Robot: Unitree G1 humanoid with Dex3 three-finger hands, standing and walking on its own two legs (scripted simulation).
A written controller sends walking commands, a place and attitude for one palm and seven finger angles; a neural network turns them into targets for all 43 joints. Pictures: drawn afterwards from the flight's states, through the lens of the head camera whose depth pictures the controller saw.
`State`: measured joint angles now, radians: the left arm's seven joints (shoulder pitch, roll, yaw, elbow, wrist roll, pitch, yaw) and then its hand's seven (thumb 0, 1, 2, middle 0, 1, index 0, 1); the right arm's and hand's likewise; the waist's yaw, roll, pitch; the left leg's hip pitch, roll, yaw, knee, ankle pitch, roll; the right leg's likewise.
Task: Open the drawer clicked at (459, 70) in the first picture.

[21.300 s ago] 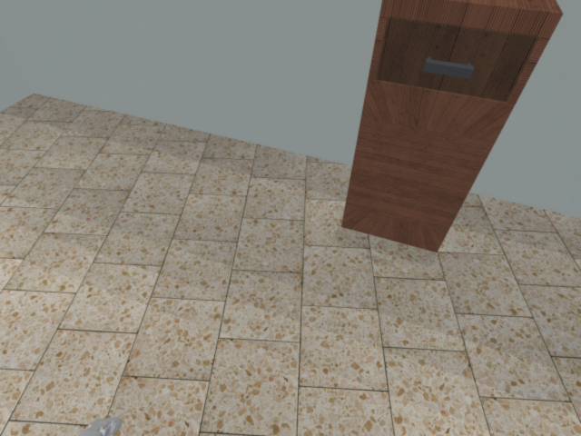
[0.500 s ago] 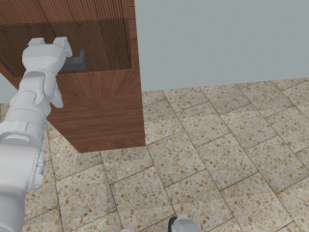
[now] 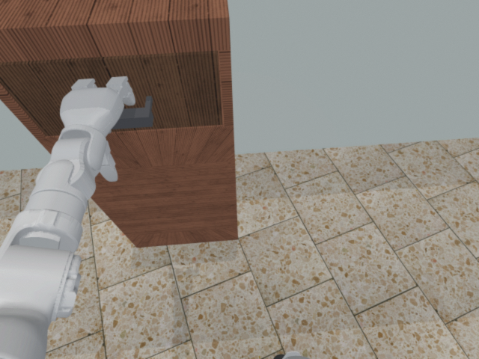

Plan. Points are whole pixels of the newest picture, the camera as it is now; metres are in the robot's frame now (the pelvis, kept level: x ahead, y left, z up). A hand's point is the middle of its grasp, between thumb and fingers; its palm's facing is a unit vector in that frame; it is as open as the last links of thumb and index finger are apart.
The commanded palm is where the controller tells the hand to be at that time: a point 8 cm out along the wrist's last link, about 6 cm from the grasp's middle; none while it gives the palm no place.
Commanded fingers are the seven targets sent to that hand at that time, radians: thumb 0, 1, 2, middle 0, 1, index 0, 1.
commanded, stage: lift the fingers back up to retry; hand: left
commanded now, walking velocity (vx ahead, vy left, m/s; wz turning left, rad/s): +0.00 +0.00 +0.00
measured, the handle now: (118, 110) +0.55 +0.22 +0.07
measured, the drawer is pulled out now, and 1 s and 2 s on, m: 0.00 0.00 0.00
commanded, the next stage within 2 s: re-aim the fingers above the handle in 0.44 s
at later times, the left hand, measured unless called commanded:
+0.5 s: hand (95, 128) +0.46 +0.22 +0.12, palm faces -0.07 +0.00 -1.00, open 13.9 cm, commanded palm +0.45 +0.22 +0.18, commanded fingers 0.00 -0.50 0.30 -0.30 -1.20 -0.30 -1.20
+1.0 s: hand (108, 119) +0.48 +0.21 +0.12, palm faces -0.07 +0.00 -1.00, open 13.8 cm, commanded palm +0.46 +0.22 +0.18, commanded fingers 0.00 -0.50 0.30 -0.30 -1.20 -0.30 -1.20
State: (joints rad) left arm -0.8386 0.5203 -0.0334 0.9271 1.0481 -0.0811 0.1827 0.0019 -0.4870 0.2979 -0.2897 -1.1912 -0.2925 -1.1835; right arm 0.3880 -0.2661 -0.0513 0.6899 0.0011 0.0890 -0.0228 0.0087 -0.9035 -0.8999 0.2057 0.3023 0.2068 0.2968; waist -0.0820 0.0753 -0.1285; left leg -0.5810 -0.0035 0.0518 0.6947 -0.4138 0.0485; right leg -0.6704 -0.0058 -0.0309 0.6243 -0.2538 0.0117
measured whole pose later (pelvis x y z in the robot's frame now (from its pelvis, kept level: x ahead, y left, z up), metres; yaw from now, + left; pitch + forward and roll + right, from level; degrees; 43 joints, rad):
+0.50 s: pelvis +0.00 -0.02 +0.01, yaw +1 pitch +12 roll +0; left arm -0.85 0.53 -0.08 0.88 1.02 -0.07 0.04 0.00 -0.49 0.30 -0.32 -1.20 -0.32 -1.20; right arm 0.25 -0.28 -0.02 0.64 0.02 0.12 -0.05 0.01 -0.90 -0.90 0.21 0.30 0.21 0.30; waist -0.03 0.06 -0.08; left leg -0.42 0.00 0.03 0.58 -0.36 0.02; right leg -0.53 0.00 -0.05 0.56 -0.23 -0.02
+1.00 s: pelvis -0.01 -0.02 +0.01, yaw +0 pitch +14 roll +0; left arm -0.93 0.57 -0.03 1.02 1.05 -0.09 0.08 0.00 -0.49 0.30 -0.32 -1.20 -0.32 -1.20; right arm 0.35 -0.28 -0.03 0.69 0.03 0.10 -0.06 0.01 -0.90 -0.90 0.21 0.30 0.21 0.30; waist -0.09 0.06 -0.08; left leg -0.47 0.00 0.06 0.59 -0.35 0.03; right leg -0.59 0.00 -0.02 0.56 -0.21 -0.01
